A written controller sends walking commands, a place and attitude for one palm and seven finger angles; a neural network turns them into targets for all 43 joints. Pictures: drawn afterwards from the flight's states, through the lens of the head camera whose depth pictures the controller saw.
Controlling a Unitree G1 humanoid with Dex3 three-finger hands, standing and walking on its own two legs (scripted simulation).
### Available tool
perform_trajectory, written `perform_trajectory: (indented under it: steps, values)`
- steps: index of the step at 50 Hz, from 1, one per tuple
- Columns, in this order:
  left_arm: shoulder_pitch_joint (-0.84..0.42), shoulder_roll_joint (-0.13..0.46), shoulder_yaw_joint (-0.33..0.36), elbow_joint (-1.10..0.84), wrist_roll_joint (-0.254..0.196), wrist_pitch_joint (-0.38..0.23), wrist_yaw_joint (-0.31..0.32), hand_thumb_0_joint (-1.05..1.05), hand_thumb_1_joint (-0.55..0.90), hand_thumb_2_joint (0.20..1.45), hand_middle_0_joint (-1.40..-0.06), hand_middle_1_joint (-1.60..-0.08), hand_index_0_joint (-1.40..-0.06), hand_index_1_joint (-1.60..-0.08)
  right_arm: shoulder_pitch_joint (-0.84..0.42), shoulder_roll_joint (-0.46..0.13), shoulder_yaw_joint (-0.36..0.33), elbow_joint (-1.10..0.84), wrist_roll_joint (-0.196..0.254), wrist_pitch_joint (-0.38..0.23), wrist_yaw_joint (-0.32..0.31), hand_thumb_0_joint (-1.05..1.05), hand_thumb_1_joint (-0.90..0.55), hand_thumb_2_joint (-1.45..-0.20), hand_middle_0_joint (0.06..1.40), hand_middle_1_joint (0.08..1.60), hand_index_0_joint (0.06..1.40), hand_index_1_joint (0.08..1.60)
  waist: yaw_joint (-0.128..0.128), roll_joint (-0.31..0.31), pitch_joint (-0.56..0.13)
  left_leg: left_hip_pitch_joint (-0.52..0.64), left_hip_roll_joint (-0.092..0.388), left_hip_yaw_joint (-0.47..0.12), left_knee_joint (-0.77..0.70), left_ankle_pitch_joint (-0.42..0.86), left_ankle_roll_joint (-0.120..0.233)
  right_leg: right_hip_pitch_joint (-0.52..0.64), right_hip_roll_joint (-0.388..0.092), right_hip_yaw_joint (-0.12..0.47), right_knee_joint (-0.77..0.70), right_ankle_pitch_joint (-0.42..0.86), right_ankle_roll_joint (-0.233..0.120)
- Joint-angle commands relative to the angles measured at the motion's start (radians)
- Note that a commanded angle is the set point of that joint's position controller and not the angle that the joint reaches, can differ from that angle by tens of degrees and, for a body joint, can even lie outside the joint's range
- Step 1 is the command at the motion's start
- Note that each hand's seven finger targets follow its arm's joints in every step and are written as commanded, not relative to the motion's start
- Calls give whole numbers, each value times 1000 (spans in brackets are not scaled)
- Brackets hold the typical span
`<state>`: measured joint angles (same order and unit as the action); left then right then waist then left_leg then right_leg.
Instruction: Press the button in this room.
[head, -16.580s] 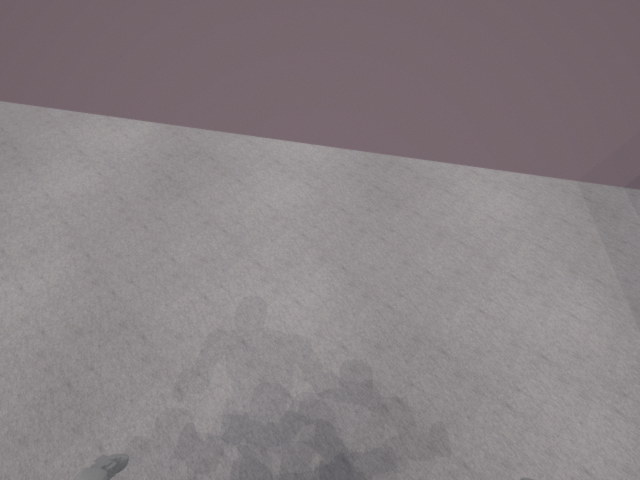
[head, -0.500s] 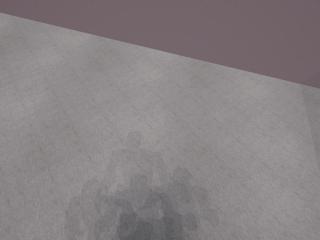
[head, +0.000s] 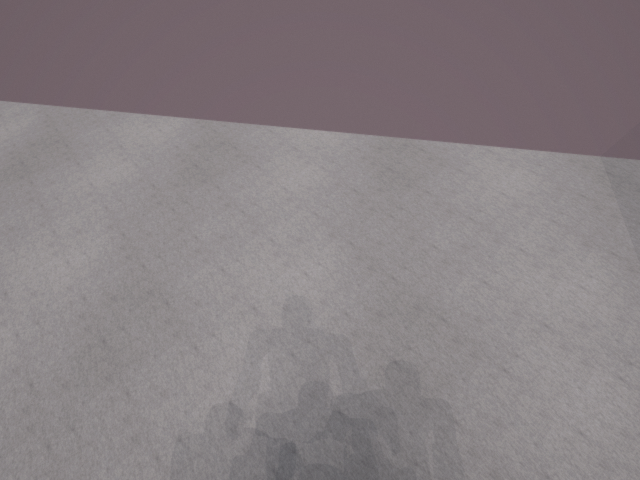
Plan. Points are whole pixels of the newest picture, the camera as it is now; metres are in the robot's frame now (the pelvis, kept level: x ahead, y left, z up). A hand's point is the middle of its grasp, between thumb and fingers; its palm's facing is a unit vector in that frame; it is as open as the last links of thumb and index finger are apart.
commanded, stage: turn or walk to find it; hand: left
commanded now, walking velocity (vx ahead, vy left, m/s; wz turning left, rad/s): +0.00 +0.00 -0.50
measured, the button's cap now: out of the picture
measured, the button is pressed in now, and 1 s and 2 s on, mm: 0 0 0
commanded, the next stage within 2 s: none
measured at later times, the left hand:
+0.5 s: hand out of the picture +0.07 +0.23 -0.17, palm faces -0.14 -0.97 -0.22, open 7.3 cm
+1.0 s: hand out of the picture +0.15 +0.11 -0.14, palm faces -0.47 -0.84 -0.27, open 7.3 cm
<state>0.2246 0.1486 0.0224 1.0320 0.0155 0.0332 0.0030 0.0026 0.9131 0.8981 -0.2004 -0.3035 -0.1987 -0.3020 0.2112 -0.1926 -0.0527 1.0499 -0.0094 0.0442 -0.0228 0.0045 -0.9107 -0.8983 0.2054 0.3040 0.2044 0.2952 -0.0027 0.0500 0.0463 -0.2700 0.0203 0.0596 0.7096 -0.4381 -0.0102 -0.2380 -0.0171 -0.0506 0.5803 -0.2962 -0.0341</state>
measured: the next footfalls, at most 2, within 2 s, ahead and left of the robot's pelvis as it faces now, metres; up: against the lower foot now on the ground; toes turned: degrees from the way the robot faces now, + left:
left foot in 0.40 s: +0.01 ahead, +0.14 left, +0.00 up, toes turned -9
right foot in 0.80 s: -0.02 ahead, -0.11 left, +0.00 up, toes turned -31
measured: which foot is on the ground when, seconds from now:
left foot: up 0.00-0.38, down 0.40-0.82, up 0.84-1.00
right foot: down 0.00-0.40, up 0.42-0.78, down 0.80-1.00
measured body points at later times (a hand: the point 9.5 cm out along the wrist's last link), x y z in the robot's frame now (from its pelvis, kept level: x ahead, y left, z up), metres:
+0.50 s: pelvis -0.02 +0.03 +0.00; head +0.01 +0.05 +0.45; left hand +0.08 +0.28 -0.15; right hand +0.01 -0.23 -0.13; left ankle -0.03 +0.15 -0.73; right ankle -0.03 -0.09 -0.68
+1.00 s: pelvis -0.04 -0.02 +0.00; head -0.01 -0.07 +0.45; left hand +0.17 +0.15 -0.12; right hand -0.13 -0.27 -0.16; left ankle +0.02 +0.15 -0.64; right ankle -0.05 -0.09 -0.73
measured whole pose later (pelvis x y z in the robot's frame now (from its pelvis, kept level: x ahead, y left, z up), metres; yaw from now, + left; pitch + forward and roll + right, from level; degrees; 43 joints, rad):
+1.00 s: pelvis -0.04 -0.02 +0.00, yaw -30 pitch -1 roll +2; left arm 0.14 0.20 0.04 0.91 0.01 0.03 -0.01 0.00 0.91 0.90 -0.20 -0.30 -0.20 -0.30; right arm 0.19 -0.26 -0.07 0.97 -0.02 0.07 -0.01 0.01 -0.91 -0.90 0.20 0.30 0.20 0.29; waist -0.01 0.03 0.12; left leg -0.48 0.09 0.01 1.16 -0.40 -0.07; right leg -0.28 0.01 -0.03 0.55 -0.26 -0.07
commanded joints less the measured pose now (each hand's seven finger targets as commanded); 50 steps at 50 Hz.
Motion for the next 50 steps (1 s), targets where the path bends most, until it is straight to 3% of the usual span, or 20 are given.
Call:
perform_trajectory:
  steps: [1,4,12,15,18,19,20,21,24,29,35,37,39,40,41,42,43,44,46,50]
  values:
    - [-5,210,67,-72,3,-10,25,0,900,900,-200,-300,-200,-300,-46,-111,-35,-82,-7,-4,2,0,-900,-900,200,300,200,300,22,-233,107,-191,41,-77,324,2,-2,-97,-267,393,-387,-33,-144]
    - [-15,208,76,-95,2,-20,19,0,900,900,-200,-300,-200,-300,-2,-98,-37,-69,-10,-6,7,0,-900,-900,200,300,200,300,8,-140,2,-187,35,-64,329,73,-26,-5,-208,313,-343,20,-107]
    - [58,236,95,-81,11,-17,12,0,900,900,-200,-300,-200,-300,-67,-98,-28,-118,-2,-23,-8,0,-900,-900,200,300,200,300,60,-196,-88,-168,17,-60,103,-7,-42,124,-201,414,-272,239,-148]
    - [19,258,101,-93,12,-9,11,0,900,900,-200,-300,-200,-300,-24,-97,-22,-118,6,-32,-15,0,-900,-900,200,300,200,300,37,-203,-117,-78,-1,-52,-33,-4,-33,101,-188,431,-232,326,-144]
    - [-40,244,96,-108,-1,1,9,0,900,900,-200,-300,-200,-300,79,-110,-22,-89,11,-47,-25,0,-900,-900,200,300,200,300,-22,-172,-150,176,-3,-34,-307,177,-20,-45,-121,394,-146,292,-67]
    - [-49,207,86,-125,-9,4,6,0,900,900,-200,-300,-200,-300,99,-158,-30,-90,7,-57,-29,0,-900,-900,200,300,200,300,-39,-48,-151,296,108,-142,-401,158,16,-194,-40,328,-44,163,-21]
    - [-43,155,73,-144,-15,8,-6,0,900,900,-200,-300,-200,-300,60,-244,-46,-117,-7,-56,-28,0,-900,-900,200,300,200,300,-29,236,-89,315,346,-382,-489,180,87,-388,85,176,173,-141,33]
    - [-69,177,78,-145,0,14,-4,0,900,900,-200,-300,-200,-300,24,-256,-48,-140,-6,-44,-24,0,-900,-900,200,300,200,300,-29,206,-38,160,440,-380,-490,219,143,-353,49,124,348,-252,59]
    - [-30,204,99,-121,14,33,-19,0,900,900,-200,-300,-200,-300,-106,-181,-27,-177,-16,-47,-26,0,-900,-900,200,300,200,300,38,132,32,43,313,-185,-452,345,143,-334,20,112,610,-150,90]
    - [-82,158,73,-156,5,19,-28,0,900,900,-200,-300,-200,-300,18,-178,-40,-153,-16,-57,-19,0,-900,-900,200,300,200,300,-12,92,-17,260,279,-58,-341,706,146,-396,-12,40,538,-127,113]
    - [-150,140,57,-197,5,9,-32,0,900,900,-200,-300,-200,-300,55,-206,-61,-138,-19,-46,-4,0,-900,-900,200,300,200,300,-48,163,-29,258,311,24,-262,798,130,-238,-20,-49,227,-152,93]
    - [-116,149,59,-190,5,1,-31,0,900,900,-200,-300,-200,-300,38,-212,-65,-140,-18,-43,0,0,-900,-900,200,300,200,300,-30,164,-39,234,313,43,-213,797,109,-162,-5,-69,113,-107,75]
    - [12,198,72,-153,9,-19,-27,0,900,900,-200,-300,-200,-300,22,-213,-64,-149,-7,-44,5,0,-900,-900,200,300,200,300,46,50,-106,126,266,115,-1,714,31,92,-14,-57,-127,166,51]
    - [109,319,93,-131,19,-33,-10,0,900,900,-200,-300,-200,-300,28,-149,-47,-178,2,-41,11,0,-900,-900,200,300,200,300,91,-257,-170,-141,171,153,247,272,-33,325,-243,248,-181,482,-32]
    - [155,379,105,-110,-1,-31,3,0,900,900,-200,-300,-200,-300,-53,-102,-27,-225,2,-29,7,0,-900,-900,200,300,200,300,109,-362,-165,-288,64,66,443,-218,-58,302,-413,453,-165,887,-143]
    - [140,353,99,-116,-8,-24,15,0,900,900,-200,-300,-200,-300,-58,-118,-25,-226,6,-14,-6,0,-900,-900,200,300,200,300,98,-269,-158,-285,88,-57,497,-201,-41,257,-404,385,-173,768,-196]
    - [81,324,102,-135,-4,-21,21,0,900,900,-200,-300,-200,-300,-78,-111,-25,-216,2,-10,-5,0,-900,-900,200,300,200,300,91,-296,-122,-311,95,-78,517,-153,-38,190,-349,394,-214,598,-179]
    - [19,304,94,-154,-4,-17,19,0,900,900,-200,-300,-200,-300,-88,-129,-31,-205,-1,-9,-2,0,-900,-900,200,300,200,300,71,-238,-74,-320,96,-84,542,-86,-43,142,-312,382,-228,457,-168]
    - [-72,264,80,-179,-4,-18,15,0,900,900,-200,-300,-200,-300,-32,-136,-35,-169,-10,-6,6,0,-900,-900,200,300,200,300,16,-155,-71,-274,102,-74,505,33,-56,83,-246,290,-238,361,-122]
    - [-49,259,75,-172,-2,-30,7,0,900,900,-200,-300,-200,-300,0,-137,-33,-150,-14,-1,8,0,-900,-900,200,300,200,300,12,-169,-86,-262,77,-67,447,101,-74,80,-195,267,-249,341,-92]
